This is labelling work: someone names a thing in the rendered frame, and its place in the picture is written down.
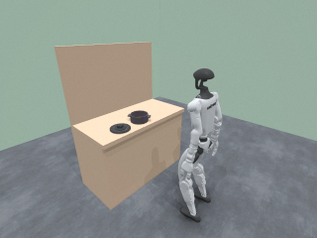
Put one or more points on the robot right forearm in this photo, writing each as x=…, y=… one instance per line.
x=215, y=131

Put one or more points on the robot left forearm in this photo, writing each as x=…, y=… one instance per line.
x=194, y=142

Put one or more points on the right robot thigh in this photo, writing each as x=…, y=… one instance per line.
x=197, y=168

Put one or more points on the right robot upper arm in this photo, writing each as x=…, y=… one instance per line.
x=218, y=115

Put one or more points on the lid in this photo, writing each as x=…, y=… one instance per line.
x=124, y=129

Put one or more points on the robot thigh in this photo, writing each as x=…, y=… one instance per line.
x=182, y=159
x=197, y=168

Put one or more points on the pot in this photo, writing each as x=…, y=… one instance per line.
x=139, y=117

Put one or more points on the robot left hand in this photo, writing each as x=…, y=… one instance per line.
x=186, y=167

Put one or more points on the left robot upper arm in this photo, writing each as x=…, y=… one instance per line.
x=194, y=108

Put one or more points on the robot right hand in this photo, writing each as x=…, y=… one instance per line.
x=214, y=144

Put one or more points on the left robot thigh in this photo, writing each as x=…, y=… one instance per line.
x=182, y=159

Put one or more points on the table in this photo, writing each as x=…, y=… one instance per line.
x=102, y=84

